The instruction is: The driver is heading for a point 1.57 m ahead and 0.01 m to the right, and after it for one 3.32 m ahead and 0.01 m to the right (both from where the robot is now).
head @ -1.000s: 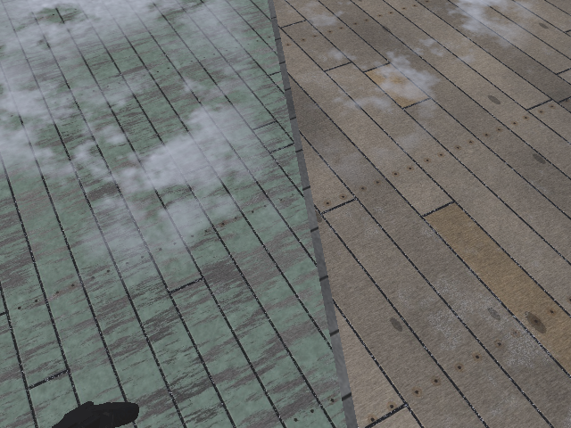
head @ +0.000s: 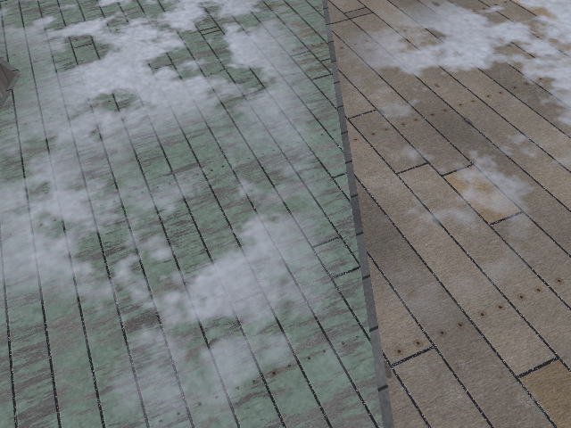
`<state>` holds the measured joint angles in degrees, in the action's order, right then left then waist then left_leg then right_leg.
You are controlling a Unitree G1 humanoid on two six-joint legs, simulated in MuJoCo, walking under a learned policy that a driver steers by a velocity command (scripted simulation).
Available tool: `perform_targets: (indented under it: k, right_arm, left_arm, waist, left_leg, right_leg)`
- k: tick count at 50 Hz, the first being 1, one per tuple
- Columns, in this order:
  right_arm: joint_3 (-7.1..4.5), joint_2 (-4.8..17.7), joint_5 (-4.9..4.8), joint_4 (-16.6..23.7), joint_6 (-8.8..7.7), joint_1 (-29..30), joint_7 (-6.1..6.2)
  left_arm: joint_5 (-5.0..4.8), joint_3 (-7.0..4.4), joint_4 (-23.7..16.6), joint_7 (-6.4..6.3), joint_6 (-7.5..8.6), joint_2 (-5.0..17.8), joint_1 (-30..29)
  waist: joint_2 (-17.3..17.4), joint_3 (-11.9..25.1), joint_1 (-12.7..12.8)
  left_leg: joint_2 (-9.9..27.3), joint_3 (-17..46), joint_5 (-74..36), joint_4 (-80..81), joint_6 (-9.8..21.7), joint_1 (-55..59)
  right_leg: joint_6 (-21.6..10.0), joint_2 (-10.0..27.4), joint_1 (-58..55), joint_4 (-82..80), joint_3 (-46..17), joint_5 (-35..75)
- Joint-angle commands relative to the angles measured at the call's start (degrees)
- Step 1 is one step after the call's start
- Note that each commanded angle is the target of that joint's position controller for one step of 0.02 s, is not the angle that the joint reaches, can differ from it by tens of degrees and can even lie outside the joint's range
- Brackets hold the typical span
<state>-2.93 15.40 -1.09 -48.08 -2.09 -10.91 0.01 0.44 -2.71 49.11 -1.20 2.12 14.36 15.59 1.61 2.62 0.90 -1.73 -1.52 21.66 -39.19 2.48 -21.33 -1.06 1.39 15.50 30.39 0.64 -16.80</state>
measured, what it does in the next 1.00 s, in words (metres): walks ahead: left foot, then right foot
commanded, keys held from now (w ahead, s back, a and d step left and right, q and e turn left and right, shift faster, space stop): w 1.00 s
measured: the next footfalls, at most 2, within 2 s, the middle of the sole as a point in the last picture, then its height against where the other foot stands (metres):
left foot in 0.36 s outside the picture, level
right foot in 0.90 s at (348, 406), level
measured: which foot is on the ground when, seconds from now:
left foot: up 0.00-0.34, down 0.36-0.90, up 0.92-1.00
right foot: down 0.00-0.38, up 0.40-0.88, down 0.90-1.00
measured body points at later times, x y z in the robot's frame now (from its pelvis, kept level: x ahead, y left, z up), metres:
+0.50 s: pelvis +0.20 +0.07 +0.00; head +0.22 +0.08 +0.45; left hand +0.24 +0.35 -0.14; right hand +0.32 -0.19 -0.11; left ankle +0.23 +0.16 -0.74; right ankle +0.13 -0.08 -0.65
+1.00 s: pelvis +0.48 +0.02 -0.01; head +0.51 +0.01 +0.44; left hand +0.64 +0.28 -0.11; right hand +0.49 -0.25 -0.15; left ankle +0.33 +0.16 -0.64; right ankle +0.56 -0.06 -0.74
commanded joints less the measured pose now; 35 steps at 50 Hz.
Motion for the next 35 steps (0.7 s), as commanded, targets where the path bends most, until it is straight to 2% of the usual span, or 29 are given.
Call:
perform_targets:
  k: [1,2,3,5,7,9,12,14,16,17,18,19,20,21,22,23,24,25,26,28,31,32,35]
  right_arm:
    - [-2.02,6.5,-0.47,5.4,-2.53,6.1,-0.34]
    - [-2.06,6.2,0.05,4.9,-2.57,5.8,-0.52]
    - [-1.99,5.4,0.39,4.9,-2.67,6.8,-0.68]
    - [-1.55,3.3,0.55,5.1,-2.69,8.7,-1.09]
    - [-1.06,2.1,0.38,5.0,-2.49,10.2,-1.38]
    - [-0.61,1.4,0.15,5.6,-2.35,12.7,-1.61]
    - [-0.47,2.5,-0.21,6.3,-2.35,15.0,-1.95]
    - [-0.63,3.8,-0.41,6.6,-2.58,14.9,-2.17]
    - [-1.37,5.5,-0.18,5.3,-2.74,10.5,-2.07]
    - [-2.4,7.1,0.0,3.1,-2.67,4.2,-1.7]
    - [-3.89,10.2,0.06,0.4,-2.69,-5.5,-1.15]
    - [-5.34,16.3,1.13,-1.0,-2.15,-13.3,-0.66]
    - [-4.49,14.2,0.59,-1.6,-2.19,-14.7,-1.14]
    - [-3.2,10.7,0.4,-0.9,-2.51,-9.8,-1.26]
    - [-2.51,8.2,0.48,0.1,-2.69,-5.9,-1.3]
    - [-2.01,6.7,0.81,0.6,-2.84,-2.5,-1.49]
    - [-1.55,5.2,1.31,0.8,-3.1,-0.5,-1.62]
    - [-1.47,4.9,1.59,0.5,-3.28,-0.3,-1.69]
    - [-1.53,5.0,1.44,0.1,-3.49,-0.5,-1.63]
    - [-1.74,5.9,1.3,-1.1,-3.87,-2.1,-1.19]
    - [-1.78,6.8,0.99,-2.4,-3.6,-4.8,-0.36]
    - [-1.91,7.6,1.0,-2.7,-3.49,-5.3,-0.18]
    - [-1.86,8.0,0.41,-4.3,-3.36,-8.7,0.17]
  left_arm:
    - [0.07,-2.36,-1.3,-0.09,2.44,9.1,5.3]
    - [-0.86,-2.34,-1.6,0.03,2.77,8.7,4.3]
    - [-1.15,-2.18,-1.4,0.02,2.84,8.2,4.3]
    - [-0.64,-2.03,-0.6,0.14,2.84,7.4,5.7]
    - [-0.67,-2.33,-0.1,0.11,2.65,8.2,5.9]
    - [-0.99,-2.69,0.7,0.07,2.51,9.2,7.2]
    - [-1.53,-3.23,2.0,0.32,2.34,10.5,8.8]
    - [-1.98,-3.53,2.7,0.42,2.15,10.9,8.5]
    - [-2.24,-3.71,3.0,0.43,1.75,11.3,6.9]
    - [-2.17,-3.47,3.0,0.37,1.64,10.7,6.3]
    - [-1.6,-2.72,2.5,0.35,1.67,8.6,5.8]
    - [-0.74,-1.03,0.4,0.38,2.38,3.2,8.5]
    - [-1.3,-0.83,0.5,0.36,3.71,3.3,8.7]
    - [-2.73,-2.19,-0.2,0.74,4.54,8.1,5.5]
    - [-3.03,-2.36,-0.7,0.82,4.86,8.8,2.6]
    - [-2.38,-2.47,-0.8,0.52,4.82,8.2,1.1]
    - [-1.67,-2.73,-0.7,0.26,4.35,7.4,1.1]
    - [-1.45,-2.58,-0.6,0.37,3.79,6.2,1.8]
    - [-1.41,-2.43,-0.5,0.43,3.23,5.0,2.2]
    - [-1.14,-2.48,-1.3,0.31,2.5,4.7,-0.1]
    - [-0.55,-2.1,-3.3,0.7,2.55,4.0,-6.2]
    - [-0.72,-1.7,-4.0,0.96,2.69,3.1,-8.3]
    - [-1.2,-1.07,-5.7,1.84,2.94,2.7,-14.9]
  waist:
    - [-11.3,-6.5,1.8]
    - [-9.9,-5.8,1.6]
    - [-8.6,-5.6,1.7]
    - [-7.7,-4.4,2.1]
    - [-8.2,-4.3,2.5]
    - [-8.8,-5.0,3.4]
    - [-9.1,-6.4,4.2]
    - [-9.3,-7.1,3.3]
    - [-8.9,-5.7,0.1]
    - [-8.1,-2.5,-3.0]
    - [-4.6,3.6,-7.0]
    - [10.0,11.5,-7.9]
    - [15.0,15.0,-8.0]
    - [10.4,7.5,-6.9]
    - [7.2,3.0,-5.4]
    - [3.9,-0.3,-3.9]
    - [3.8,-2.1,-2.3]
    - [4.8,-2.4,-1.2]
    - [4.5,-2.5,-0.5]
    - [2.5,-3.9,-0.2]
    - [1.0,-5.4,-1.5]
    - [1.8,-5.6,-2.0]
    - [1.1,-7.0,-4.2]
  left_leg:
    - [3.8,4.9,1.7,-15.0,1.0,-26.7]
    - [4.7,4.7,-1.6,-14.5,0.8,-27.6]
    - [5.7,4.6,-5.0,-13.1,0.5,-27.2]
    - [5.3,2.5,-10.9,-9.7,-0.8,-23.2]
    - [4.8,1.0,-14.9,-3.5,-1.9,-18.0]
    - [4.0,0.0,-17.2,2.2,-2.5,-13.5]
    - [3.9,-0.2,-17.2,6.6,-2.2,-10.3]
    - [4.1,0.2,-15.6,8.6,-0.7,-8.4]
    - [3.1,-0.9,-15.0,11.0,1.1,-1.1]
    - [1.6,-1.9,-14.4,11.9,2.2,7.7]
    - [4.9,2.1,-14.2,11.9,4.4,21.3]
    - [19.1,24.6,-6.4,15.7,11.8,41.0]
    - [24.0,42.2,3.7,24.3,15.8,42.1]
    - [22.7,36.5,6.8,24.9,13.7,36.2]
    - [20.3,29.3,4.2,25.5,11.6,29.6]
    - [17.9,24.1,-1.1,27.2,10.6,23.2]
    - [16.0,20.2,-6.0,28.7,9.7,18.5]
    - [15.3,17.8,-10.1,29.9,9.7,15.4]
    - [14.9,15.9,-13.2,30.9,10.2,14.2]
    - [14.4,12.5,-18.9,32.2,10.7,13.4]
    - [13.2,8.3,-25.1,32.6,10.0,14.3]
    - [12.8,7.4,-24.5,33.0,9.6,13.7]
    - [12.4,5.4,-22.9,33.7,8.9,14.9]
  right_leg:
    - [-12.0,18.0,-14.8,-21.4,-28.5,-15.8]
    - [-10.6,16.9,-16.4,-21.6,-25.2,-12.2]
    - [-9.7,15.9,-16.9,-22.0,-22.0,-7.2]
    - [-8.8,13.3,-15.8,-22.5,-15.7,2.4]
    - [-8.5,11.2,-13.1,-22.8,-10.3,7.0]
    - [-8.3,10.5,-10.7,-22.8,-7.6,8.1]
    - [-8.7,12.2,-10.4,-22.0,-7.8,7.5]
    - [-8.3,14.0,-11.4,-21.0,-8.6,7.7]
    - [-7.0,14.0,-11.1,-16.8,-7.5,14.1]
    - [-5.8,12.0,-9.5,-10.2,-5.2,22.6]
    - [-3.6,8.5,-3.8,3.2,-1.6,24.4]
    - [1.0,0.7,16.7,26.2,3.5,8.4]
    - [1.2,-2.6,25.2,38.1,-3.9,-15.5]
    - [-0.1,1.3,30.5,43.5,-6.2,-12.9]
    - [-1.2,4.1,30.4,42.8,-5.0,-7.5]
    - [-1.3,5.8,28.6,39.8,-4.3,-2.9]
    - [-1.3,7.3,25.7,36.8,-4.6,0.3]
    - [-1.2,7.9,22.7,35.3,-4.7,2.1]
    - [-0.8,8.1,21.9,33.8,-4.4,3.0]
    - [0.2,8.0,23.7,29.6,-3.8,6.8]
    - [1.2,7.2,25.6,18.4,-3.1,15.2]
    - [1.2,6.6,24.3,14.1,-2.6,18.4]
    - [0.8,4.6,21.7,5.8,-0.7,23.6]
